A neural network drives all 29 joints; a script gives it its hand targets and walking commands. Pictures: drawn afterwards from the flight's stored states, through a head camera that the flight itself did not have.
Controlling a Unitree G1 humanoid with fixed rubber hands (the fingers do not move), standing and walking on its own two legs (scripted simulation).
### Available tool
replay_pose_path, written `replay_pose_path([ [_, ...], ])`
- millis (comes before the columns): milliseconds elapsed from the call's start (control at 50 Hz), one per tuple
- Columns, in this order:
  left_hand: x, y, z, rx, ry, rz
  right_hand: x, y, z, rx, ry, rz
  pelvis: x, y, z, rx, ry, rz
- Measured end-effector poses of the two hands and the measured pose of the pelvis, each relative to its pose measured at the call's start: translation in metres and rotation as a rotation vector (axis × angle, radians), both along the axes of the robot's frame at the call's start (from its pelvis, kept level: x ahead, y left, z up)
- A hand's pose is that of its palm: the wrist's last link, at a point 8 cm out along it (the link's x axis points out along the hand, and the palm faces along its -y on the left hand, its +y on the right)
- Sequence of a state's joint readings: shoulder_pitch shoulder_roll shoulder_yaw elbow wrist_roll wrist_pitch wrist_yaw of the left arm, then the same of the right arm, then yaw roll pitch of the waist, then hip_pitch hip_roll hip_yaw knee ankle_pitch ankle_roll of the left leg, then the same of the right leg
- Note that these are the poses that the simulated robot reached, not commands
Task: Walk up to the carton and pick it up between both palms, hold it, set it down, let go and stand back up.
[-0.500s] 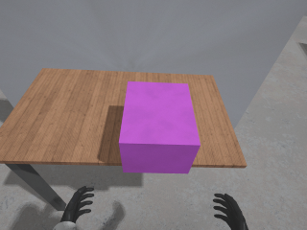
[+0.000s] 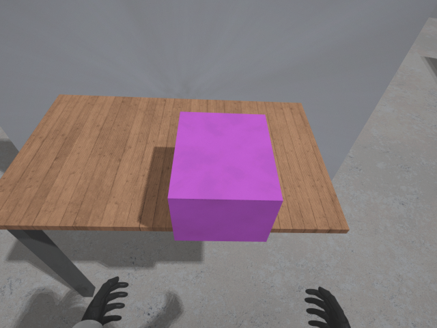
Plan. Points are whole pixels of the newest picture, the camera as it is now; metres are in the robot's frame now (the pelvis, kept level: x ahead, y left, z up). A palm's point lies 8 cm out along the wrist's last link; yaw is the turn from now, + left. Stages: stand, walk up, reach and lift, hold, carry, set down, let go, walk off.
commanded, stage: let go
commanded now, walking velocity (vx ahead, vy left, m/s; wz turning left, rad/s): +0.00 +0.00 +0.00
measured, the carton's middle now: (221, 174) +0.47 +0.01 -0.01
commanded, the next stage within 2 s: stand in 0.34 s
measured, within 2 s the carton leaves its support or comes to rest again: neither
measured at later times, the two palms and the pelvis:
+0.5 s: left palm out of the picture +0.14 +0.24 -0.09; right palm out of the picture +0.11 -0.24 -0.10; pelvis -0.01 -0.01 -0.01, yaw +3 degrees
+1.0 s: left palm out of the picture +0.00 +0.25 -0.13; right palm out of the picture +0.09 -0.22 -0.12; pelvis -0.01 +0.00 -0.01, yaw +9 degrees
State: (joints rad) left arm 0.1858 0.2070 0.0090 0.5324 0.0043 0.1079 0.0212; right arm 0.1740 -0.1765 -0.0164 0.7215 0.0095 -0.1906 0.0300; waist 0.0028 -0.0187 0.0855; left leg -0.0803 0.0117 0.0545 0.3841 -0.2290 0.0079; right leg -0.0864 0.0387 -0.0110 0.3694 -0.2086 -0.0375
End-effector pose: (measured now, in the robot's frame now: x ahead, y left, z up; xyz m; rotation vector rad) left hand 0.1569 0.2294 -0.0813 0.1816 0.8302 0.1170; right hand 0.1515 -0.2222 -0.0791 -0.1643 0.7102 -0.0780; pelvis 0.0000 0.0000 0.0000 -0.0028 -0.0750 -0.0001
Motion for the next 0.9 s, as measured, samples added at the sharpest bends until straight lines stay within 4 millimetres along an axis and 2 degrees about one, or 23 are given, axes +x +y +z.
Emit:
replay_pose_path([
  [360,-0.001,-0.01,0.0,-0.003,-0.004,-0.016,-0.009,-0.013,0.001,-0.022,0.004,-0.004,-0.008,-0.007,-0.001,0.007,-0.005,0.003],
  [440,-0.006,-0.004,-0.001,0.012,-0.032,-0.015,-0.022,-0.018,-0.011,-0.057,0.124,0.013,-0.009,-0.008,-0.003,-0.002,0.028,0.043],
  [500,-0.021,0.006,-0.005,0.023,-0.026,0.021,-0.037,-0.022,-0.023,-0.074,0.23,0.025,-0.01,-0.009,-0.006,-0.009,0.047,0.06],
  [620,-0.069,0.022,-0.024,0.034,0.083,0.105,-0.056,-0.021,-0.033,-0.08,0.315,0.043,-0.012,-0.009,-0.008,-0.018,0.069,0.095],
  [740,-0.108,0.026,-0.037,0.018,0.168,0.169,-0.062,-0.013,-0.037,-0.082,0.336,0.063,-0.014,-0.007,-0.009,-0.021,0.08,0.121],
  [900,-0.143,0.023,-0.047,-0.007,0.244,0.225,-0.064,-0.002,-0.039,-0.078,0.348,0.08,-0.015,-0.003,-0.008,-0.022,0.089,0.144],
])
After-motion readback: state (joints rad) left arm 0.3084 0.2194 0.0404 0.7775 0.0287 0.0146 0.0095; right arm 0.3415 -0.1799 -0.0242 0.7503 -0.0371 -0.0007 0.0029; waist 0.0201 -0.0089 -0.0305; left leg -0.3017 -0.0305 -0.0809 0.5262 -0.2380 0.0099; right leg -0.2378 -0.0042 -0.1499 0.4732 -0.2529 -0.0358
